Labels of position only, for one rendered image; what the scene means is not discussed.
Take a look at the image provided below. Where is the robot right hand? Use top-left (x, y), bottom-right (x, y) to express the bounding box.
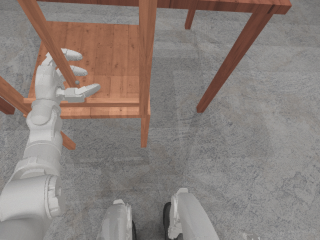
top-left (238, 228), bottom-right (260, 240)

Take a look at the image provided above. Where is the table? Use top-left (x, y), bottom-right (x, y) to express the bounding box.
top-left (0, 0), bottom-right (292, 115)

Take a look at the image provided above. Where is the chair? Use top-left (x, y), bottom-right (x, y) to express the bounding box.
top-left (0, 0), bottom-right (158, 150)

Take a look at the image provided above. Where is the right robot shin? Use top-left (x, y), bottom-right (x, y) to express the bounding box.
top-left (168, 188), bottom-right (188, 239)

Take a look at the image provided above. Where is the robot left hand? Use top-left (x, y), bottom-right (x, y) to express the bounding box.
top-left (35, 48), bottom-right (101, 105)

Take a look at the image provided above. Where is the robot shin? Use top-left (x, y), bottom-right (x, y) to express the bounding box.
top-left (113, 199), bottom-right (133, 240)
top-left (168, 188), bottom-right (188, 239)

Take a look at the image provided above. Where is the robot left forearm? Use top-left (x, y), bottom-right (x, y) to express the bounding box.
top-left (0, 99), bottom-right (63, 222)

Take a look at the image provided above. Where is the left robot shin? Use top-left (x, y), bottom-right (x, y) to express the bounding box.
top-left (113, 199), bottom-right (133, 240)

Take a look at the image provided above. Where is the left robot upper arm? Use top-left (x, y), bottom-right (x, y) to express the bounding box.
top-left (0, 174), bottom-right (66, 240)

